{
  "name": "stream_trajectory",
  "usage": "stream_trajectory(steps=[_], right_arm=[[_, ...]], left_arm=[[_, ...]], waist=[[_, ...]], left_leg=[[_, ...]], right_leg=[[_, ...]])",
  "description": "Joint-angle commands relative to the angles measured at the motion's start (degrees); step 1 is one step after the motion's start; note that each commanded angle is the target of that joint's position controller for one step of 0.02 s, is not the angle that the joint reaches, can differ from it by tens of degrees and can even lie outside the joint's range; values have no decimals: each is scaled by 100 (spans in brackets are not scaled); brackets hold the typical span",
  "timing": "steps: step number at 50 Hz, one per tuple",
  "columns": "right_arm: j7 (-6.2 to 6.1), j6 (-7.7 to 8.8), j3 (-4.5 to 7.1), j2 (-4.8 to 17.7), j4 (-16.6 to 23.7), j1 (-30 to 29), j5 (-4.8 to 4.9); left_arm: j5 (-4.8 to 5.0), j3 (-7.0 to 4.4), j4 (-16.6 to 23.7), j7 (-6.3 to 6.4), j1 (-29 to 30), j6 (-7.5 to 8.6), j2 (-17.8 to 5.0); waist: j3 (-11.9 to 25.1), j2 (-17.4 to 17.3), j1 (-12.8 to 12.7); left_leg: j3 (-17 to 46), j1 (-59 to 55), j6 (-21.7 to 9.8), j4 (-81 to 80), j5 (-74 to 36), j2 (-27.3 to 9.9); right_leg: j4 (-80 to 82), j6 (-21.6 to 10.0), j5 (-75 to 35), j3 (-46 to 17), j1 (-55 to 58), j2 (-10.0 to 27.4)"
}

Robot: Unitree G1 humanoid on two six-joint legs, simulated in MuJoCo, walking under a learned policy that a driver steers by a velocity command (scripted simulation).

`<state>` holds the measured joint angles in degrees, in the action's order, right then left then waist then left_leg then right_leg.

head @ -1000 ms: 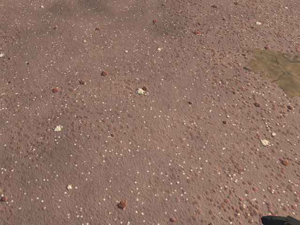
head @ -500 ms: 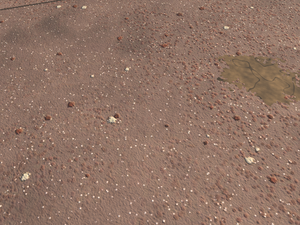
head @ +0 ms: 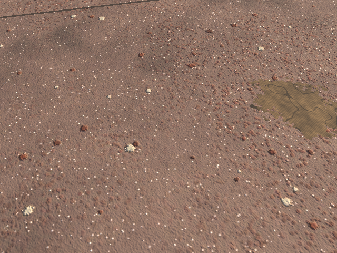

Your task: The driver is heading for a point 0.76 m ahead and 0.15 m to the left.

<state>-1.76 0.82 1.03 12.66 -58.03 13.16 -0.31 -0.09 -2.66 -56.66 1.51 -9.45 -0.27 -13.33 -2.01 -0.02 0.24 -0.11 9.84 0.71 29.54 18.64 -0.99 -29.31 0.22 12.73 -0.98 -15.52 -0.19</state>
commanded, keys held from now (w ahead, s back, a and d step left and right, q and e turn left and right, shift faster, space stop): no key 1.00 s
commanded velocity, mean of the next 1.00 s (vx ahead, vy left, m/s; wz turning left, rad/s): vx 0.00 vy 0.00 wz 0.00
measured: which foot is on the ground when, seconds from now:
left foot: down 0.00-1.00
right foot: down 0.00-1.00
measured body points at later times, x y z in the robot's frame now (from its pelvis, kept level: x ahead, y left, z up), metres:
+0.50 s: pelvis +0.00 +0.01 +0.00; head +0.01 +0.01 +0.45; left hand +0.06 +0.26 -0.15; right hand +0.01 -0.24 -0.15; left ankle -0.03 +0.13 -0.74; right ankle +0.03 -0.12 -0.74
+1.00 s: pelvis +0.00 +0.01 +0.00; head +0.02 +0.01 +0.45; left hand +0.03 +0.25 -0.15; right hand -0.02 -0.23 -0.15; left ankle -0.03 +0.13 -0.74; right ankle +0.03 -0.12 -0.74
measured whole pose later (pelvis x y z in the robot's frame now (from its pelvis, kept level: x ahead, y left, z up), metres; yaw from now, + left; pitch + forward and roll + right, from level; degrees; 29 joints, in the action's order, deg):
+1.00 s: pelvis +0.00 +0.01 +0.00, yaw +0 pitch -1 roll +0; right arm -2.3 0.9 0.4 9.8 -62.4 19.3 -0.2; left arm 0.2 -1.6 -65.6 2.6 -10.8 -0.9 -10.9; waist -2.1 0.1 -0.2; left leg -0.8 8.6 0.2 27.5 18.0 -0.3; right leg -28.3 0.8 12.5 -1.6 -14.9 0.5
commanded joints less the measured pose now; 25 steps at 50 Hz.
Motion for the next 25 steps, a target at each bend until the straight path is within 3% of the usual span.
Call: stream_trajectory(steps=[1,25], right_arm=[[-17,26,119,659,104,247,6],[-55,15,53,417,-253,612,-4]], left_arm=[[12,-101,109,41,52,26,-563],[21,-53,-599,101,70,-50,-469]], waist=[[252,5,21],[-39,-24,-35]], left_leg=[[142,385,-126,-575,-1248,-177],[36,465,-111,-813,-679,-69]], right_leg=[[239,-210,-1419,-162,650,185],[437,-138,-843,-128,596,163]])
